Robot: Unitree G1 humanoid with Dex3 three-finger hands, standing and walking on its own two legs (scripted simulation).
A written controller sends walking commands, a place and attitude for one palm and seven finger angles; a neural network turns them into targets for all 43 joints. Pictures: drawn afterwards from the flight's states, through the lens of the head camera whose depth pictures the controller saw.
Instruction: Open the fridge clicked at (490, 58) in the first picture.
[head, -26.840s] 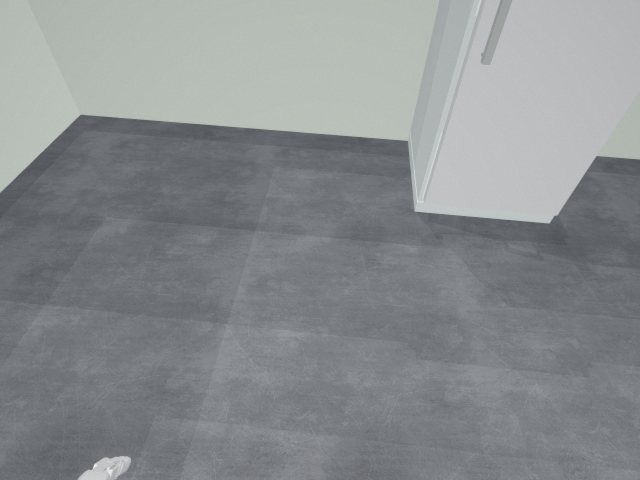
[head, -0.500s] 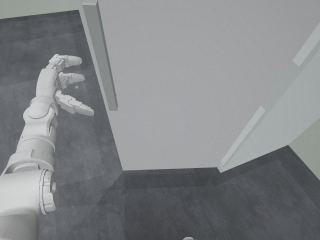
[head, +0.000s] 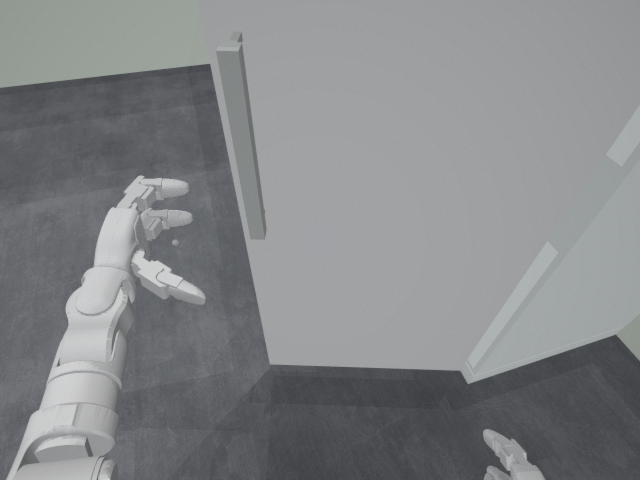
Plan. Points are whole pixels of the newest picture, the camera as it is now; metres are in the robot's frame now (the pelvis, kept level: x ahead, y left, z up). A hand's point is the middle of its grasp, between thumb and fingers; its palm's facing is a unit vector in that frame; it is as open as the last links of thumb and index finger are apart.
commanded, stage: slip the hand off the handle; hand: left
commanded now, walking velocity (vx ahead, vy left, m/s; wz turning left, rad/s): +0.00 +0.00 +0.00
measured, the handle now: (249, 151) +0.53 +0.14 +0.14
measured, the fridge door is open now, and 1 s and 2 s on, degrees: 71 71 71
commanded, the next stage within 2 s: draw the hand back to the body in 0.42 s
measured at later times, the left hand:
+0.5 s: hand (165, 281) +0.30 +0.20 +0.12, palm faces +0.09 -0.98 -0.16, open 14.7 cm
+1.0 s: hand (119, 294) +0.26 +0.22 +0.15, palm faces +0.23 -0.97 -0.01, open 14.7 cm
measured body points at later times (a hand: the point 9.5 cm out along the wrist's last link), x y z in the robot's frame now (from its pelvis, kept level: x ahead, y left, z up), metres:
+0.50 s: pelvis -0.01 -0.02 +0.00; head -0.02 -0.03 +0.45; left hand +0.29 +0.25 +0.13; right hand +0.16 -0.25 -0.08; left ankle -0.04 +0.10 -0.73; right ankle +0.05 -0.13 -0.73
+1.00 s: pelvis -0.01 -0.01 +0.01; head -0.04 -0.03 +0.45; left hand +0.24 +0.27 +0.15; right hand +0.18 -0.23 -0.06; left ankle -0.04 +0.10 -0.73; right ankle +0.05 -0.13 -0.73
